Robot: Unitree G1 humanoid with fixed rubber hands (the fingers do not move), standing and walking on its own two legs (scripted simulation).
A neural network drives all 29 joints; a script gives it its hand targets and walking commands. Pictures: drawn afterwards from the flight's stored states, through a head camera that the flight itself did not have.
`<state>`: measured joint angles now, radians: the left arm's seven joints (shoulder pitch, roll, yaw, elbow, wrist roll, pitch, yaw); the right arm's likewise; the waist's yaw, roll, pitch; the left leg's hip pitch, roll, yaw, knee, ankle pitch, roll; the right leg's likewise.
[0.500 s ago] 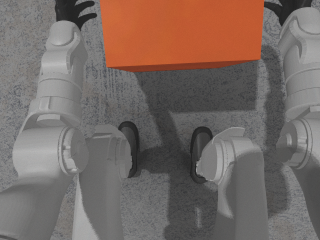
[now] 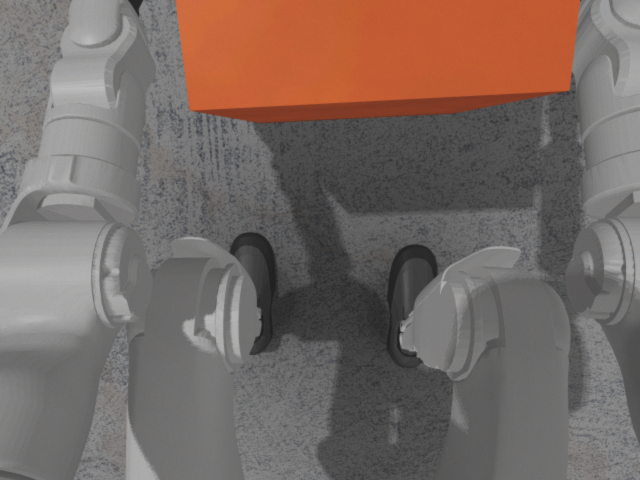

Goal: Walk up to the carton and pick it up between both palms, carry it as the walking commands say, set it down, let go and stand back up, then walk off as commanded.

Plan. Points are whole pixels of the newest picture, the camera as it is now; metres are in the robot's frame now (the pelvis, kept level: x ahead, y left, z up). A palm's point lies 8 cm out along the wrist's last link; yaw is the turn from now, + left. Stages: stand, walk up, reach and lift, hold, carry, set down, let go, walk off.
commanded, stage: reach and lift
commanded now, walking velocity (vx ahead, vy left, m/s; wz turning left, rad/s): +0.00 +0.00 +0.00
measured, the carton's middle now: (360, 6) +0.55 -0.02 -0.24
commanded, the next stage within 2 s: none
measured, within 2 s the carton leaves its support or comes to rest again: leaves its support in 1.44 s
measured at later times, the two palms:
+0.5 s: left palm out of the picture +0.54 +0.18 -0.16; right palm out of the picture +0.56 -0.20 -0.16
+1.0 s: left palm out of the picture +0.55 +0.17 -0.16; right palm out of the picture +0.56 -0.20 -0.16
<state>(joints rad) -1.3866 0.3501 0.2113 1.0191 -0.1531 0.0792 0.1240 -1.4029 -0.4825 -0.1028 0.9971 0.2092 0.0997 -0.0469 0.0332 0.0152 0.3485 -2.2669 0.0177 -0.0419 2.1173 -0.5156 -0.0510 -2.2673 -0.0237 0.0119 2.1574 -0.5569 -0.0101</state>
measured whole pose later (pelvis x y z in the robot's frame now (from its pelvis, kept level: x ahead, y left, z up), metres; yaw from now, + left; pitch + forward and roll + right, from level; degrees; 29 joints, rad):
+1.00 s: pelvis +0.00 +0.00 +0.00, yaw +0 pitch +38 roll +2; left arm -1.44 0.30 0.21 1.06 -0.19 0.08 0.13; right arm -1.49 -0.48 0.01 1.07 0.23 0.12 -0.03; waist 0.03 0.02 0.35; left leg -2.27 0.02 -0.04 2.12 -0.52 -0.05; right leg -2.27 -0.01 0.01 2.15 -0.55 -0.01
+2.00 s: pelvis -0.02 +0.01 +0.03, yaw -3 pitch +29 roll +1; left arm -1.50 0.33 0.25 0.90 -0.19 0.31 0.14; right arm -1.58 -0.48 -0.10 0.96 0.13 0.33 -0.01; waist 0.04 0.02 0.52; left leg -2.06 -0.01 -0.07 2.06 -0.50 -0.05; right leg -2.07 0.02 0.01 2.08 -0.51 -0.01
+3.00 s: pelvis -0.04 +0.01 +0.13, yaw -5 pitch +23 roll +0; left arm -1.34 0.23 0.40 0.64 -0.07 0.47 0.11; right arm -1.45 -0.39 -0.24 0.77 0.01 0.46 0.05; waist 0.06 0.02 0.52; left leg -1.70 -0.03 -0.11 1.74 -0.44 -0.06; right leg -1.70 0.04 0.01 1.73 -0.43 0.00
